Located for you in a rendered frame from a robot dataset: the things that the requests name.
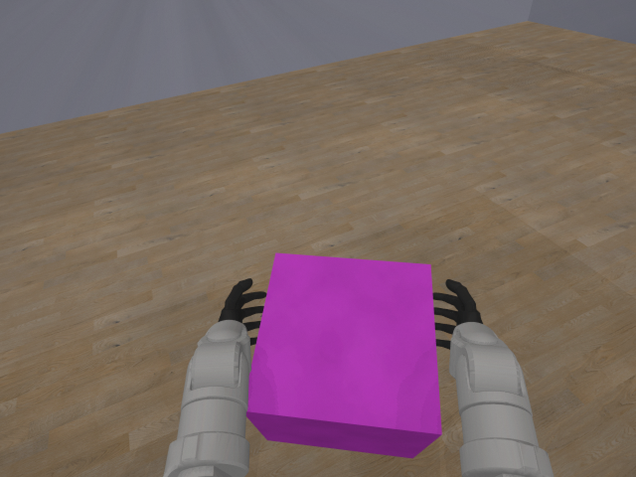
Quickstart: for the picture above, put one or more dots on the right robot hand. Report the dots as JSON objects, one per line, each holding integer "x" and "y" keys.
{"x": 465, "y": 305}

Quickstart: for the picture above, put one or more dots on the robot left forearm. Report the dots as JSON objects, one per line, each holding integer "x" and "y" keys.
{"x": 211, "y": 436}

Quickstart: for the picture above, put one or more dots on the carton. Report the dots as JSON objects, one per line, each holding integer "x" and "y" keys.
{"x": 345, "y": 356}

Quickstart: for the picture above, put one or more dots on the robot right forearm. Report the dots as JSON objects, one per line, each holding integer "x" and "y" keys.
{"x": 497, "y": 421}

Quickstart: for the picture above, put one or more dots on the left robot hand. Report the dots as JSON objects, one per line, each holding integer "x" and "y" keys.
{"x": 236, "y": 300}

